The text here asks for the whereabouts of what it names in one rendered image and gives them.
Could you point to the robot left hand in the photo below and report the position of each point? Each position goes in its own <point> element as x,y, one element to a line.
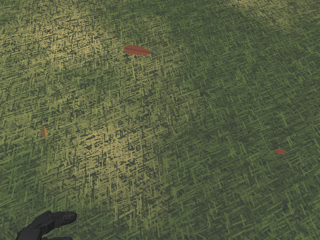
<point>45,223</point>

